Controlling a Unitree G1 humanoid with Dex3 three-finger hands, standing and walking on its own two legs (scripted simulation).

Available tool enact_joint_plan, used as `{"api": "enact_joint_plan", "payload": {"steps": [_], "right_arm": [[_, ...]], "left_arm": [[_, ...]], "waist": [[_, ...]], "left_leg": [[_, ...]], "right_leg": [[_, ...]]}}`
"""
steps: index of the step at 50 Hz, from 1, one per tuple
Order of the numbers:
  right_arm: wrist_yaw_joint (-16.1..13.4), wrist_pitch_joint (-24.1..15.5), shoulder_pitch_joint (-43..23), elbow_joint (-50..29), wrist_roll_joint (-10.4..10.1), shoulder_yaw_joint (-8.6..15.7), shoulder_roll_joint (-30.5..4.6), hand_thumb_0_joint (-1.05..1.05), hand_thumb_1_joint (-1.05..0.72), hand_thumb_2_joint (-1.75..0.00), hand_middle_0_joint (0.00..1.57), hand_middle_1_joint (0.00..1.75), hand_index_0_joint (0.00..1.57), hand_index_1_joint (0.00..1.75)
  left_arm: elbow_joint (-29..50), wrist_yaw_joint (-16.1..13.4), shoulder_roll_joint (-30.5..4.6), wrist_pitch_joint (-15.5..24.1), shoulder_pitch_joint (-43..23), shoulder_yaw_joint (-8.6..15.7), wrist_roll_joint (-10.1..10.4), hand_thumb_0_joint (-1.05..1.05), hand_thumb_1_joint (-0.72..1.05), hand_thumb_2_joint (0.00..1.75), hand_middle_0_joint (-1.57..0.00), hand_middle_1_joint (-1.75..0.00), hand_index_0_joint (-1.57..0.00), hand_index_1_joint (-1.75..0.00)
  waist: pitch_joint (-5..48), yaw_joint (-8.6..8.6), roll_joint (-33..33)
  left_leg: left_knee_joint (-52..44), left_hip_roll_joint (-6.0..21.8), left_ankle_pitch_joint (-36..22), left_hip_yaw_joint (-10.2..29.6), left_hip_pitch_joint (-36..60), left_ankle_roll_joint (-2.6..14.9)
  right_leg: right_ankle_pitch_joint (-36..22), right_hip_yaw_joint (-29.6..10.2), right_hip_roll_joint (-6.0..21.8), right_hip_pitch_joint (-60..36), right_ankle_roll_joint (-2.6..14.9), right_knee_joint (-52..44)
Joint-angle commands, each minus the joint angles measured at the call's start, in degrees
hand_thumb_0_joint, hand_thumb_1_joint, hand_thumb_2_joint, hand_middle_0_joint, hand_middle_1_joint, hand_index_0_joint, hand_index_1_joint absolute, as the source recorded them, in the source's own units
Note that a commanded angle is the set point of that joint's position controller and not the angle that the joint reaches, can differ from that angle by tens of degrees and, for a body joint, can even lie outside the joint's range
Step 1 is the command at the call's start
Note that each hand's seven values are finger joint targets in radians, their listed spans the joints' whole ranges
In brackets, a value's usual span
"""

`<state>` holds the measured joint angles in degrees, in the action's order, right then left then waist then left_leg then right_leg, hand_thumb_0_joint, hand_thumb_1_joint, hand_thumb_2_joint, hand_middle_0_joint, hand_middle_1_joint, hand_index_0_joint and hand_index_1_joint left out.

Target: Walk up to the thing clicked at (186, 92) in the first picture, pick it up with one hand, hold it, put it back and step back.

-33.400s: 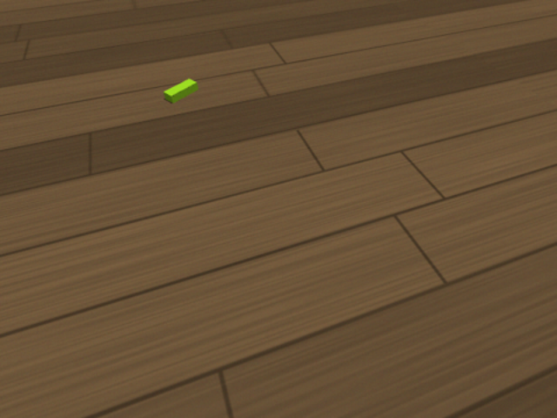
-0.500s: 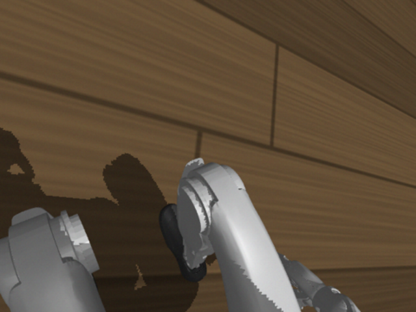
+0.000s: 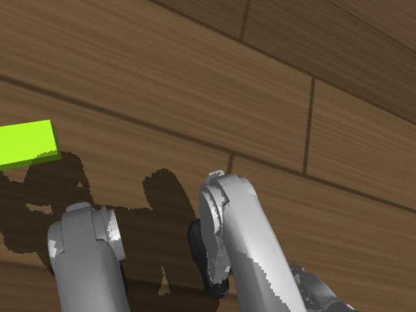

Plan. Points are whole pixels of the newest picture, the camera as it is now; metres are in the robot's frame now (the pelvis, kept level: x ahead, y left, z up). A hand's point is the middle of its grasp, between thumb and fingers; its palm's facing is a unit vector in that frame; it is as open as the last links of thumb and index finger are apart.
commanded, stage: withdraw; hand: left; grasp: from above
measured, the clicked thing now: out of the picture +0.45 +0.34 -0.29
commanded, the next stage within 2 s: home in 0.50 s
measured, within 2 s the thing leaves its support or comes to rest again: neither
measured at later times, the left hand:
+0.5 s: hand out of the picture +0.42 +0.35 -0.14, palm faces -0.49 -0.09 -0.87, open 13.9 cm
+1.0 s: hand out of the picture +0.38 +0.34 -0.03, palm faces -0.36 -0.39 -0.85, open 10.1 cm
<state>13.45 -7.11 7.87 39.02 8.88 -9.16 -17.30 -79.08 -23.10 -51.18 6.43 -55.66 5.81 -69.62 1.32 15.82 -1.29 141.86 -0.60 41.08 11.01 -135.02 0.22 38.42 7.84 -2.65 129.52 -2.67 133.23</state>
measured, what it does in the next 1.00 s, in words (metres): rises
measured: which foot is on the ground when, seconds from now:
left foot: down 0.00-1.00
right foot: down 0.00-1.00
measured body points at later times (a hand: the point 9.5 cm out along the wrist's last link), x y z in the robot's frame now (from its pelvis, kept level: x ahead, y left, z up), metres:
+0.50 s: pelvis -0.02 +0.00 +0.02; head +0.22 +0.10 +0.39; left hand +0.45 +0.35 -0.09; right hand +0.06 -0.28 -0.06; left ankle +0.06 +0.12 -0.29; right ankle +0.11 -0.12 -0.29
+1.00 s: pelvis +0.00 +0.00 +0.10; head +0.20 +0.07 +0.49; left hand +0.40 +0.36 +0.02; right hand +0.10 -0.25 -0.03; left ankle +0.06 +0.12 -0.29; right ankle +0.11 -0.12 -0.29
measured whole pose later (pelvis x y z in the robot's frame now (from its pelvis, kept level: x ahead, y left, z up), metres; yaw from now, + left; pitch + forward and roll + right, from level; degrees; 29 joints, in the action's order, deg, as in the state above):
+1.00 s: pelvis +0.00 +0.00 +0.10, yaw +6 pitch +36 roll -8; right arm 5.9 2.3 11.5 37.0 1.1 -1.6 -15.1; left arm -45.9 -1.9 -36.8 1.7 -33.4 5.0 -45.4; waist 9.1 7.6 3.4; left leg 122.8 -0.4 39.0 5.4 -120.4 1.1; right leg 37.9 3.2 -1.2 116.7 -2.5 117.8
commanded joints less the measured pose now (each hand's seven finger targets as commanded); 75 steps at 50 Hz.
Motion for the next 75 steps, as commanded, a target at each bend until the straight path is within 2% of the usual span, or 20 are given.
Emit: {"api": "enact_joint_plan", "payload": {"steps": [1, 5, 8, 10, 13, 18, 20, 23, 26, 31, 32, 35, 38, 44, 49, 55, 59, 63, 70, 75], "right_arm": [[-1.45, 3.18, 13.2, -1.07, -2.61, 8.44, -16.68, 0.0, -0.9, -0.9, 0.2, 0.3, 0.2, 0.3], [-3.72, 6.08, 14.62, -2.06, -3.66, 9.02, -15.91, 0.0, -0.9, -0.9, 0.2, 0.3, 0.2, 0.3], [-5.61, 7.46, 13.96, -3.16, -4.06, 8.43, -15.22, 0.0, -0.89, -0.9, 0.2, 0.3, 0.2, 0.3], [-6.53, 8.07, 13.51, -3.39, -3.92, 7.81, -14.74, 0.0, -0.9, -0.9, 0.2, 0.3, 0.2, 0.3], [-7.26, 8.36, 12.43, -3.35, -3.54, 6.47, -13.9, 0.0, -0.9, -0.9, 0.2, 0.3, 0.2, 0.3], [-7.78, 8.35, 11.44, -2.35, -2.23, 4.87, -13.52, 0.0, -0.89, -0.9, 0.2, 0.3, 0.2, 0.3], [-7.78, 7.98, 11.61, -1.96, -1.53, 4.29, -14.06, 0.0, -0.89, -0.89, 0.2, 0.3, 0.2, 0.3], [-7.74, 7.45, 11.81, -1.5, -0.51, 4.16, -15.16, 0.0, -0.89, -0.89, 0.2, 0.3, 0.2, 0.3], [-7.5, 6.67, 13.16, -1.4, 0.31, 4.4, -15.4, 0.0, -0.89, -0.89, 0.2, 0.3, 0.2, 0.3], [-7.16, 5.73, 13.58, -2.17, -0.23, 5.98, -15.36, 0.0, -0.88, -0.89, 0.2, 0.3, 0.2, 0.3], [-7.09, 5.72, 13.76, -2.45, -0.7, 6.59, -15.27, 0.0, -0.88, -0.89, 0.2, 0.3, 0.2, 0.3], [-6.75, 5.99, 15.32, -1.94, -1.99, 8.61, -15.19, 0.0, -0.89, -0.9, 0.2, 0.3, 0.2, 0.3], [-6.29, 6.98, 16.81, -2.4, -3.7, 10.47, -13.69, 0.0, -0.89, -0.9, 0.2, 0.3, 0.2, 0.3], [-7.21, 8.62, 14.89, -4.69, -6.88, 12.69, -12.7, 0.0, -0.9, -0.9, 0.2, 0.3, 0.2, 0.3], [-9.21, 8.31, 10.66, -6.66, -8.58, 13.12, -10.22, 0.0, -0.9, -0.9, 0.2, 0.3, 0.2, 0.3], [-11.09, 6.82, 6.31, -9.04, -9.97, 13.51, -8.76, 0.0, -0.9, -0.9, 0.2, 0.3, 0.2, 0.3], [-12.71, 5.12, 3.78, -10.28, -10.73, 13.63, -8.27, 0.0, -0.9, -0.9, 0.2, 0.3, 0.2, 0.3], [-14.37, 2.92, 1.28, -11.33, -11.21, 13.27, -7.21, 0.0, -0.9, -0.9, 0.2, 0.3, 0.2, 0.3], [-16.77, 0.25, -0.61, -13.88, -11.54, 11.76, -4.96, 0.0, -0.9, -0.9, 0.2, 0.3, 0.2, 0.3], [-18.75, -1.38, 0.37, -14.7, -11.6, 10.2, -3.34, 0.0, -0.9, -0.9, 0.2, 0.3, 0.2, 0.3]], "left_arm": [[12.63, 7.1, -7.86, -1.1, -15.71, -2.91, 3.49, 0.0, -0.53, 1.01, -0.07, -1.02, -0.07, -1.02], [15.1, 13.46, -7.01, 0.19, -15.28, -4.0, 4.46, 0.0, -0.52, 1.01, -0.08, -1.02, -0.08, -1.02], [14.45, 15.54, -5.99, 1.94, -14.48, -4.19, 5.41, 0.0, -0.5, 1.0, -0.08, -1.01, -0.08, -1.01], [14.02, 15.53, -8.59, 3.59, -14.77, -3.22, 4.66, 0.0, -0.51, 1.01, -0.09, -1.01, -0.08, -1.01], [11.99, 14.02, -9.57, 6.34, -15.2, -2.38, 3.89, 0.0, -0.5, 1.0, -0.09, -1.0, -0.08, -1.01], [6.9, 8.63, -11.37, 10.2, -19.19, -2.17, 0.3, 0.0, -0.51, 1.0, -0.08, -1.02, -0.08, -1.01], [5.15, 6.23, -11.49, 11.15, -22.31, -2.39, -1.12, 0.0, -0.51, 1.0, -0.07, -1.02, -0.08, -1.01], [4.11, 2.52, -15.14, 11.95, -26.67, -0.71, -3.49, 0.0, -0.5, 0.99, -0.07, -1.02, -0.08, -1.01], [3.74, -0.34, -16.16, 10.95, -28.11, 0.52, -4.98, 0.0, -0.5, 0.99, -0.07, -1.02, -0.08, -1.01], [8.22, -1.9, -17.85, 7.04, -24.65, 3.19, -4.94, 0.0, -0.43, 0.9, -0.16, -0.92, -0.17, -0.92], [10.32, -1.54, -17.8, 6.0, -23.26, 3.82, -4.06, 0.0, -0.35, 0.9, -0.24, -0.84, -0.22, -0.84], [12.0, 1.47, -15.49, 2.77, -19.33, 3.67, -0.71, 0.0, -0.11, 0.84, -0.22, -0.6, -0.2, -0.6], [17.24, 6.11, -12.27, 0.33, -12.0, 3.41, 4.3, 0.0, 0.05, 0.8, -0.21, -0.49, -0.19, -0.5], [36.67, 16.86, -3.65, -3.37, 3.09, 2.91, 19.04, 0.0, 0.53, 0.82, -0.19, -0.33, -0.19, -0.33], [49.29, 21.62, 2.77, -5.17, 14.46, 2.31, 30.6, 0.0, 0.9, 0.9, -0.2, -0.3, -0.2, -0.3], [61.09, 20.92, 7.64, -6.89, 22.84, 2.76, 39.11, 0.0, 0.9, 0.9, -0.2, -0.3, -0.2, -0.3], [63.24, 20.22, 12.76, -10.11, 31.84, 1.41, 44.22, 0.0, 0.9, 0.9, -0.2, -0.3, -0.2, -0.3], [70.25, 19.68, 16.4, -13.16, 36.91, 0.45, 50.31, 0.0, 0.9, 0.91, -0.2, -0.3, -0.2, -0.3], [76.18, 18.5, 20.63, -18.33, 48.49, 0.75, 60.52, 0.0, 0.9, 0.9, -0.2, -0.3, -0.2, -0.3], [79.78, 17.87, 24.37, -21.92, 56.21, 0.19, 65.61, 0.0, 0.9, 0.9, -0.2, -0.3, -0.2, -0.3]], "waist": [[37.66, 0.51, 22.6], [35.57, 0.78, 15.22], [32.64, 0.51, 12.36], [32.85, -0.43, 10.75], [33.19, -1.31, 12.32], [33.71, -0.39, 14.96], [33.11, 1.04, 17.09], [35.37, 1.12, 21.18], [38.53, 1.53, 24.83], [46.01, -1.23, 30.7], [48.09, -2.39, 30.9], [48.0, -3.02, 28.83], [51.48, -5.47, 26.46], [48.22, -7.33, 16.17], [43.78, -8.67, 10.62], [42.0, -10.65, 12.49], [37.66, -10.81, 10.68], [37.81, -10.54, 10.38], [32.32, -10.76, 7.74], [27.23, -10.83, 7.49]], "left_leg": [[-20.81, 0.86, -11.77, -5.02, 32.47, 0.62], [-21.46, 0.02, -10.68, -5.92, 29.7, 1.34], [-22.06, -0.48, -10.57, -6.28, 28.22, 1.46], [-21.64, -0.52, -10.49, -7.12, 27.09, 1.79], [-21.59, -0.55, -10.32, -7.71, 26.65, 1.73], [-20.78, -0.26, -7.84, -7.23, 27.09, 1.76], [-20.56, -0.23, -7.43, -6.65, 28.4, 1.47], [-20.48, -0.03, -7.2, -5.81, 31.94, 0.89], [-19.44, 0.12, -10.03, -6.2, 35.33, 0.61], [-20.92, 0.1, -12.91, -6.47, 39.0, 0.17], [-21.46, -0.03, -13.68, -6.95, 39.92, 0.35], [-23.55, -0.04, -14.69, -6.62, 40.59, 0.37], [-26.5, -0.14, -16.11, -7.12, 42.65, 0.88], [-31.78, -0.28, -15.66, -6.93, 42.39, 1.6], [-37.67, 0.26, -11.44, -6.72, 43.72, 2.14], [-47.19, 1.04, -8.08, -5.78, 53.08, 1.63], [-54.0, 1.24, -5.75, -4.78, 58.94, 1.27], [-57.5, 1.02, -7.93, -5.77, 64.76, 1.11], [-66.04, 0.78, -8.91, -6.68, 72.33, 1.43], [-73.88, 0.73, -8.87, -5.84, 78.59, 1.22]], "right_leg": [[-12.65, 2.6, -1.49, -21.01, 5.45, -15.57], [-10.88, 1.5, -0.86, -23.99, 5.35, -18.75], [-9.77, 0.86, -0.29, -23.96, 5.47, -20.2], [-9.32, 0.38, -0.32, -25.43, 5.24, -20.79], [-9.03, -0.12, -0.23, -25.05, 5.12, -19.95], [-7.06, -0.14, -0.93, -22.4, 5.0, -17.77], [-6.76, 0.91, -0.93, -19.52, 5.09, -16.58], [-6.86, 1.82, -0.88, -17.31, 5.33, -14.76], [-9.96, 2.45, -0.54, -17.4, 5.11, -13.37], [-12.3, 2.42, -0.16, -17.52, 5.54, -11.78], [-13.05, 2.14, -0.06, -18.66, 5.46, -12.54], [-13.69, 1.79, 0.35, -18.74, 5.48, -13.98], [-14.27, 0.73, 0.2, -24.31, 5.13, -17.06], [-13.93, -0.95, 0.28, -30.77, 5.14, -24.78], [-11.5, -2.39, 0.48, -36.14, 4.63, -31.3], [-9.51, -3.36, 1.0, -41.76, 4.44, -37.69], [-7.54, -3.72, 1.25, -45.59, 4.24, -43.31], [-8.77, -4.71, 1.27, -51.94, 4.16, -48.79], [-9.15, -6.1, 1.15, -63.82, 3.97, -59.67], [-9.66, -6.31, 1.09, -71.09, 3.78, -67.21]]}}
